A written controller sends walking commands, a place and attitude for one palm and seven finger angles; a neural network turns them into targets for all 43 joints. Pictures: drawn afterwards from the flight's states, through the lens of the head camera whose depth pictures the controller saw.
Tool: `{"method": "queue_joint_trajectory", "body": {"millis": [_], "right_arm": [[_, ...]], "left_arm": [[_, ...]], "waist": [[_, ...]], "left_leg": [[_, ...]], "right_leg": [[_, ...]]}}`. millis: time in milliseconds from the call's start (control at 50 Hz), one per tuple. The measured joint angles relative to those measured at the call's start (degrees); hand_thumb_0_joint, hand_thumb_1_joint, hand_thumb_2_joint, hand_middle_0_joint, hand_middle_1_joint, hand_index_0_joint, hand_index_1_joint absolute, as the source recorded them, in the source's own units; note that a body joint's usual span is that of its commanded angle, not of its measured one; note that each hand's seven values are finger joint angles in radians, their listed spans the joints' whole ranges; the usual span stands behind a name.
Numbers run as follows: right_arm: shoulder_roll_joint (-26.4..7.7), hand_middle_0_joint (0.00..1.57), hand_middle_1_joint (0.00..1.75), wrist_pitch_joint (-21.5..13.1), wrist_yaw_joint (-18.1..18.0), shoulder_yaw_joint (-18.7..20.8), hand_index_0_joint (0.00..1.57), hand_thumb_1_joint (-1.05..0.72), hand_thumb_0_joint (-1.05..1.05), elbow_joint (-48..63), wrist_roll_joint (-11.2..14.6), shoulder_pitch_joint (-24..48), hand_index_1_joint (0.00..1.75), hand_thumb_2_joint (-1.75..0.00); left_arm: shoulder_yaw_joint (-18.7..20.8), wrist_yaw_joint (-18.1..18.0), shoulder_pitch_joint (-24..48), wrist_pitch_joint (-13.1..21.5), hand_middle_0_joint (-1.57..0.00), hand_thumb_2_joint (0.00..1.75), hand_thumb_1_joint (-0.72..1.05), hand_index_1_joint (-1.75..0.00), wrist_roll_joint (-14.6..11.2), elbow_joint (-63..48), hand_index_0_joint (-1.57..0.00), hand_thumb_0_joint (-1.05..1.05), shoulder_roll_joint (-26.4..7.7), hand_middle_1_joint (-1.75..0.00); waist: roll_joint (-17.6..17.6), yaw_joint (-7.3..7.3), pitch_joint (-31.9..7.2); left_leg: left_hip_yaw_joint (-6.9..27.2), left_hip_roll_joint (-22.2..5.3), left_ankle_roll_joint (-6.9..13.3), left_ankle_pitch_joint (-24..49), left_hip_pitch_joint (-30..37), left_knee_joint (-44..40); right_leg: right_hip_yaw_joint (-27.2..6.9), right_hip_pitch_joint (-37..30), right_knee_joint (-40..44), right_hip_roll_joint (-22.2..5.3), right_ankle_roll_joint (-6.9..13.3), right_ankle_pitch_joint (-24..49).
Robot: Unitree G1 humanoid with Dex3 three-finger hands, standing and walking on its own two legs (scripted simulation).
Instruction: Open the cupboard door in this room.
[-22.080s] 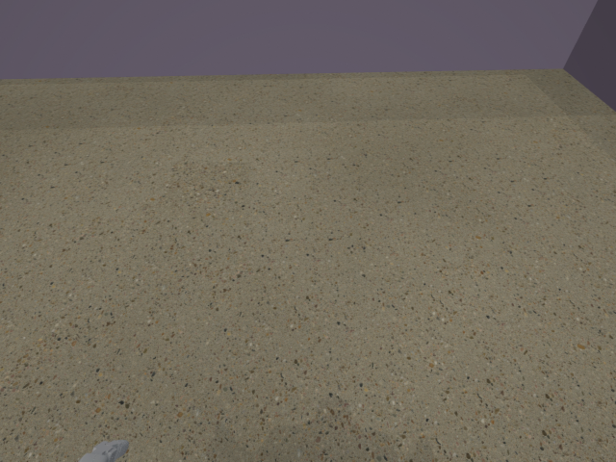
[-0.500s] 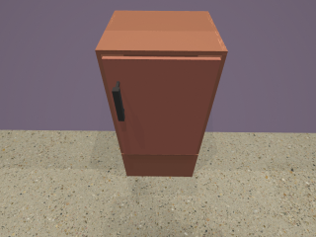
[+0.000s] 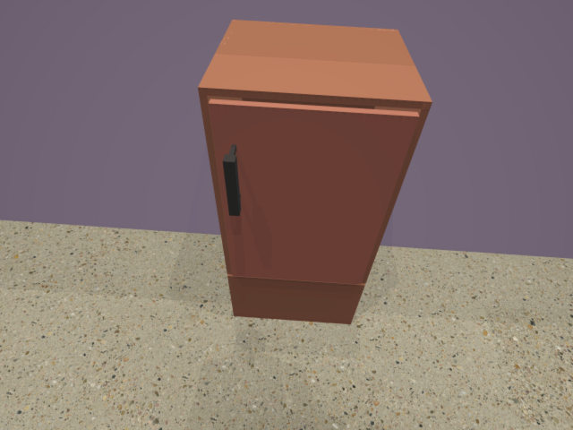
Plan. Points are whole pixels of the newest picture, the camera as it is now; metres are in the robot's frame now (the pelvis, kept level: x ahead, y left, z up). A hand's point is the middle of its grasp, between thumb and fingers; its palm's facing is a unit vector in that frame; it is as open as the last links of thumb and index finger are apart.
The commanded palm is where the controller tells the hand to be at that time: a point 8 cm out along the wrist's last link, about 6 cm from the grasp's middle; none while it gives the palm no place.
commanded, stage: look again from close up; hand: left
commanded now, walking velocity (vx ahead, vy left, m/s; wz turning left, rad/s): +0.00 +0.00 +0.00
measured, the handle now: (234, 180) +0.62 +0.16 -0.03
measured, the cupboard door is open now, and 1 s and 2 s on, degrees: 0 0 0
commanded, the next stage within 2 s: shuffle to correct the standing spot in 0.36 s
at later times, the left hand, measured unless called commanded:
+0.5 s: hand out of the picture +0.02 +0.17 -0.17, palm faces +0.01 -0.98 -0.20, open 7.4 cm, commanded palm none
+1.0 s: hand out of the picture +0.11 +0.14 -0.17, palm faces +0.03 -0.97 -0.24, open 7.3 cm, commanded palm none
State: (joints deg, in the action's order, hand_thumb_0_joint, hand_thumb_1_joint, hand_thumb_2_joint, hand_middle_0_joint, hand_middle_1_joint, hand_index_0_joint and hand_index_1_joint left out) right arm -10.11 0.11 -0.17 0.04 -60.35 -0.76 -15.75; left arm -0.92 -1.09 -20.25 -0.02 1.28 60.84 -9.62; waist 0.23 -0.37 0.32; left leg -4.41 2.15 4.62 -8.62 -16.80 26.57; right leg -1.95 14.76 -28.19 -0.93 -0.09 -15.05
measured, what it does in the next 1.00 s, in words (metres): shifts its weight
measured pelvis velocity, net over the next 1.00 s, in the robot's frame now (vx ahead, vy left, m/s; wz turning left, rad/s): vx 0.08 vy -0.05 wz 0.01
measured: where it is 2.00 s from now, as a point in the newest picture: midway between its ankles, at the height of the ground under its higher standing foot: outside the picture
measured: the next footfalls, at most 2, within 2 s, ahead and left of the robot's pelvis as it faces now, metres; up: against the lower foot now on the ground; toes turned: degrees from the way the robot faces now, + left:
none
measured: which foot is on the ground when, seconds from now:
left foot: down 0.00-1.00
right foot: down 0.00-1.00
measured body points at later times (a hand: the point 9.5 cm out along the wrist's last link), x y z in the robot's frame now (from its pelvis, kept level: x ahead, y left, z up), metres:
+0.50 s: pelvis +0.03 -0.01 +0.00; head +0.04 -0.01 +0.45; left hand +0.02 +0.22 -0.15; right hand +0.06 -0.25 -0.15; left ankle +0.07 +0.06 -0.74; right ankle +0.04 -0.15 -0.74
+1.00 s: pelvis +0.08 -0.05 +0.00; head +0.11 -0.05 +0.44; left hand +0.11 +0.19 -0.15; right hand +0.13 -0.29 -0.16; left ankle +0.07 +0.06 -0.73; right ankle +0.04 -0.15 -0.74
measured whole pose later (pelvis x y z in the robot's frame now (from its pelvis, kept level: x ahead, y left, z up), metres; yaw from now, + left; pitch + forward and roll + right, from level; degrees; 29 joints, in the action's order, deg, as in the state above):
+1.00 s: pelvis +0.08 -0.05 +0.00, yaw +1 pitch +1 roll +1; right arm -11.0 1.3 -1.7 1.2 -58.7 -0.5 -11.5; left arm 0.2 -2.6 -14.1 0.4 1.2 58.0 -10.4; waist -0.5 -0.8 3.2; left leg -3.0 0.4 -0.7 -20.7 -17.5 37.0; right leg -0.7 12.3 -32.1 0.6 1.9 -20.4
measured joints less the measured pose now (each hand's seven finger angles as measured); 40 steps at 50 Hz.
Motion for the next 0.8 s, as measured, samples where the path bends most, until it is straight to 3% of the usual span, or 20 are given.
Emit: {"method": "queue_joint_trajectory", "body": {"millis": [480, 620, 800], "right_arm": [[-0.62, 0.2, 0.3, -0.96, -0.1, 0.0, 0.21, -0.91, 0.01, -1.42, 0.22, 0.32, 0.3, -0.9], [0.02, 0.2, 0.3, -0.85, -0.23, -0.06, 0.2, -0.91, 0.01, -1.67, -0.14, -0.67, 0.3, -0.9], [0.76, 0.2, 0.3, -1.44, -1.27, -0.6, 0.21, -0.92, 0.01, -2.29, 0.59, 0.39, 0.3, -0.9]], "left_arm": [[-0.12, 0.03, 1.15, 0.97, -0.2, 0.9, 0.91, -0.29, -0.09, 1.22, -0.2, 0.01, -1.38, -0.3], [0.18, 0.28, 1.12, 0.63, -0.2, 0.9, 0.91, -0.29, 0.16, 1.38, -0.2, 0.01, -1.22, -0.3], [-0.49, -0.5, 2.42, 1.82, -0.2, 0.9, 0.91, -0.29, -0.59, 1.09, -0.2, 0.01, 0.61, -0.3]], "waist": [[-0.75, 0.01, -0.31], [-1.08, 0.42, -1.15], [-0.43, 0.17, 0.21]], "left_leg": [[0.44, 0.58, -0.68, -1.18, 1.55, -1.84], [0.39, 0.2, -1.45, -3.79, 2.2, -0.66], [1.02, -1.48, -3.57, -6.2, 3.84, -0.24]], "right_leg": [[-0.66, -1.23, 1.37, -0.06, -1.19, 1.6], [-0.23, -1.17, -1.18, 0.1, 0.55, -2.18], [0.4, -3.52, 0.13, 1.66, 1.04, -3.11]]}}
